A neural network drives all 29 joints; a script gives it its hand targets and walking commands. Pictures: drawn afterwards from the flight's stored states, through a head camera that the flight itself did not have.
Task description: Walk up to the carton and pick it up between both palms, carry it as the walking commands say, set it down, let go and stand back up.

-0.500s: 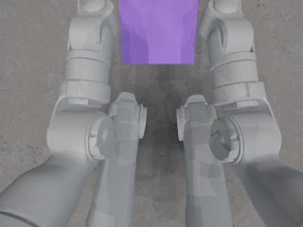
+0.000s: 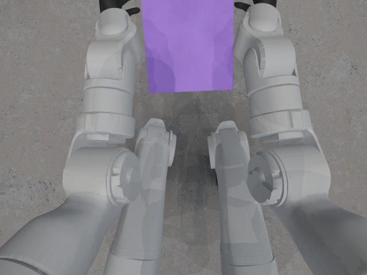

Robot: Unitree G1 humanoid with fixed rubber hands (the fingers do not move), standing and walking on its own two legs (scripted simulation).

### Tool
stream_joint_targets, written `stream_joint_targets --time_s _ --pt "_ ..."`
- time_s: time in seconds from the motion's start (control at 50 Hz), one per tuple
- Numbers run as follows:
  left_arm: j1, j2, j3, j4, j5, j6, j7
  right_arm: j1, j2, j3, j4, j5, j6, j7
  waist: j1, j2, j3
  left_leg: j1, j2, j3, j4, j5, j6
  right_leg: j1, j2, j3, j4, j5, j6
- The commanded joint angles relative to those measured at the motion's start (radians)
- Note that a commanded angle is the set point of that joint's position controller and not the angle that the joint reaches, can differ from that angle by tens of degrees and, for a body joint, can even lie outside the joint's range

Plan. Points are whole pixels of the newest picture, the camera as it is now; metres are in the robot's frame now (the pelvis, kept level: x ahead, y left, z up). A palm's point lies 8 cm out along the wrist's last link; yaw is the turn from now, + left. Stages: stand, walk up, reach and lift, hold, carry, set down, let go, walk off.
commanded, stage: reach and lift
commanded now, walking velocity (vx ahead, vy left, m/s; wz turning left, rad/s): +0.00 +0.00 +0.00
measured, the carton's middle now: (188, 12) +0.57 +0.02 -0.15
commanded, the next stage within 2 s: none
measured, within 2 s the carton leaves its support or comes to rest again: neither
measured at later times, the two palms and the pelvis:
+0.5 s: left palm out of the picture +0.50 +0.14 +0.01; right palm out of the picture +0.51 -0.09 +0.02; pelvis +0.00 +0.00 +0.06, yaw +0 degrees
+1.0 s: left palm out of the picture +0.48 +0.13 +0.08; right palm out of the picture +0.49 -0.09 +0.08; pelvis +0.01 +0.00 +0.12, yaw +0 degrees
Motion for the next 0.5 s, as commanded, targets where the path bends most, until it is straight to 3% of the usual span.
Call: stream_joint_targets --time_s 0.0,0.02,0.04,0.06,0.08,0.1,0.12,0.14,0.16,0.18,0.2,0.22,0.24,0.26,0.28,0.3,0.32,0.34,0.36,0.38,0.4,0.42,0.44,0.46,0.48 --pt "-0.868 -1.173 -0.723 -0.157 -0.229 -0.050 -0.418 -0.765 1.116 0.617 -0.096 0.209 -0.026 0.507 0.018 0.053 -2.462 0.709 -0.051 0.191 -0.237 0.140 0.090 0.678 0.043 -0.177 -0.209 0.136 -0.066" --pt "-0.884 -1.184 -0.699 -0.134 -0.228 -0.044 -0.419 -0.779 1.054 0.609 -0.095 0.194 -0.029 0.505 -0.014 0.048 -2.445 0.669 -0.051 0.194 -0.228 0.122 0.079 0.671 0.040 -0.167 -0.242 0.100 -0.075" --pt "-0.817 -1.191 -0.671 -0.054 -0.208 -0.031 -0.419 -0.732 1.058 0.572 -0.030 0.173 -0.025 0.506 -0.012 0.048 -2.344 0.667 -0.051 0.187 -0.276 0.107 0.080 0.661 0.036 -0.178 -0.268 0.088 -0.068" --pt "-0.811 -1.120 -0.659 -0.049 -0.192 -0.036 -0.417 -0.817 1.083 0.595 -0.087 0.177 -0.026 0.507 0.014 -0.003 -2.349 0.647 -0.050 0.182 -0.259 0.097 0.090 0.654 0.042 -0.188 -0.251 0.069 -0.055" --pt "-0.777 -1.171 -0.649 -0.027 -0.197 -0.038 -0.423 -0.794 1.068 0.580 -0.077 0.169 -0.032 0.510 -0.002 0.022 -2.326 0.663 -0.047 0.170 -0.288 0.088 0.087 0.658 0.037 -0.192 -0.256 0.074 -0.063" --pt "-0.806 -1.168 -0.665 -0.085 -0.209 -0.050 -0.418 -0.738 1.131 0.618 -0.055 0.200 -0.031 0.509 0.030 0.010 -2.379 0.671 -0.044 0.180 -0.282 0.125 0.099 0.710 0.033 -0.163 -0.269 0.088 -0.059" --pt "-0.820 -1.212 -0.727 -0.162 -0.236 -0.039 -0.409 -0.865 1.081 0.683 -0.239 0.246 -0.047 0.503 0.037 0.045 -2.572 0.805 -0.054 0.183 -0.263 0.204 0.089 0.770 0.042 -0.163 -0.250 0.163 -0.059" --pt "-0.901 -1.148 -0.690 -0.174 -0.222 -0.051 -0.411 -0.779 1.085 0.626 -0.092 0.190 -0.016 0.505 0.019 -0.005 -2.454 0.670 -0.061 0.189 -0.294 0.179 0.096 0.784 0.037 -0.155 -0.277 0.165 -0.050" --pt "-0.831 -1.128 -0.664 -0.066 -0.221 -0.055 -0.419 -0.698 1.125 0.604 0.009 0.177 -0.012 0.503 0.014 -0.037 -2.296 0.631 -0.050 0.187 -0.308 0.084 0.104 0.723 0.028 -0.147 -0.305 0.064 -0.055" --pt "-0.882 -1.142 -0.681 -0.160 -0.209 -0.059 -0.418 -0.739 1.148 0.619 -0.082 0.184 -0.020 0.505 0.013 -0.030 -2.438 0.681 -0.053 0.196 -0.291 0.107 0.099 0.807 0.035 -0.142 -0.311 0.098 -0.058" --pt "-0.795 -1.144 -0.711 -0.170 -0.224 -0.052 -0.416 -0.771 1.134 0.668 -0.162 0.240 -0.028 0.503 0.059 0.004 -2.457 0.738 -0.049 0.200 -0.299 0.161 0.095 0.806 0.038 -0.150 -0.301 0.142 -0.052" --pt "-0.774 -1.121 -0.679 -0.035 -0.194 -0.042 -0.418 -0.761 1.102 0.619 -0.054 0.214 -0.035 0.504 0.082 0.059 -2.291 0.646 -0.048 0.197 -0.328 0.112 0.088 0.739 0.022 -0.137 -0.304 0.112 -0.060" --pt "-0.843 -1.180 -0.692 -0.149 -0.216 -0.048 -0.412 -0.728 1.130 0.607 -0.049 0.181 -0.012 0.510 0.001 -0.021 -2.406 0.730 -0.055 0.167 -0.321 0.065 0.104 0.769 0.039 -0.170 -0.299 0.045 -0.060" --pt "-0.810 -1.164 -0.728 -0.127 -0.212 -0.043 -0.413 -0.671 1.127 0.605 -0.034 0.176 -0.021 0.509 0.000 0.046 -2.369 0.757 -0.041 0.170 -0.326 0.114 0.085 0.722 0.033 -0.161 -0.311 0.097 -0.073" --pt "-0.863 -1.168 -0.739 -0.182 -0.236 -0.050 -0.418 -0.691 1.139 0.624 -0.058 0.191 -0.016 0.511 -0.012 0.025 -2.425 0.789 -0.044 0.173 -0.351 0.115 0.086 0.777 0.024 -0.150 -0.352 0.094 -0.067" --pt "-0.818 -1.145 -0.676 -0.068 -0.226 -0.042 -0.421 -0.763 1.135 0.618 -0.076 0.211 -0.021 0.503 0.025 -0.004 -2.350 0.767 -0.042 0.171 -0.361 0.089 0.103 0.786 0.020 -0.146 -0.355 0.054 -0.051" --pt "-0.825 -1.124 -0.657 -0.080 -0.197 -0.039 -0.420 -0.721 1.129 0.617 -0.071 0.187 -0.002 0.508 0.045 0.008 -2.290 0.741 -0.036 0.170 -0.381 0.072 0.091 0.773 0.019 -0.119 -0.371 0.049 -0.060" --pt "-0.841 -1.138 -0.693 -0.137 -0.221 -0.048 -0.423 -0.721 1.135 0.637 -0.094 0.199 -0.015 0.502 0.031 0.032 -2.367 0.730 -0.044 0.189 -0.362 0.118 0.091 0.861 0.014 -0.107 -0.373 0.099 -0.051" --pt "-0.805 -1.208 -0.696 -0.094 -0.235 -0.040 -0.417 -0.775 1.127 0.642 -0.128 0.226 -0.026 0.508 0.040 0.035 -2.412 0.838 -0.040 0.172 -0.388 0.125 0.094 0.828 0.025 -0.137 -0.382 0.078 -0.060" --pt "-0.801 -1.156 -0.689 -0.073 -0.217 -0.050 -0.420 -0.747 1.106 0.648 -0.069 0.214 -0.023 0.517 0.055 0.027 -2.335 0.782 -0.026 0.158 -0.372 0.086 0.094 0.758 0.011 -0.123 -0.375 0.042 -0.069" --pt "-0.815 -1.185 -0.691 -0.072 -0.223 -0.041 -0.411 -0.783 1.089 0.633 -0.081 0.195 -0.020 0.520 0.007 -0.013 -2.341 0.830 -0.027 0.122 -0.406 0.034 0.095 0.736 0.022 -0.170 -0.368 0.001 -0.071" --pt "-0.796 -1.219 -0.689 -0.078 -0.226 -0.050 -0.408 -0.743 1.109 0.643 -0.066 0.217 -0.031 0.521 0.054 0.024 -2.340 0.841 -0.024 0.138 -0.418 0.097 0.091 0.748 0.018 -0.151 -0.375 0.058 -0.076" --pt "-0.799 -1.216 -0.692 -0.113 -0.245 -0.045 -0.410 -0.744 1.100 0.659 -0.142 0.223 -0.038 0.518 0.041 0.015 -2.408 0.868 -0.032 0.146 -0.414 0.167 0.089 0.839 0.016 -0.120 -0.402 0.110 -0.069" --pt "-0.806 -1.179 -0.686 -0.090 -0.202 -0.046 -0.411 -0.687 1.135 0.603 0.023 0.172 -0.019 0.524 0.022 0.004 -2.315 0.834 -0.028 0.134 -0.420 0.096 0.087 0.758 0.020 -0.144 -0.403 0.044 -0.075" --pt "-0.733 -1.210 -0.664 -0.001 -0.185 -0.034 -0.416 -0.679 1.150 0.580 0.001 0.183 -0.029 0.526 0.038 0.014 -2.232 0.821 -0.027 0.145 -0.448 0.069 0.094 0.738 0.017 -0.143 -0.431 0.001 -0.065"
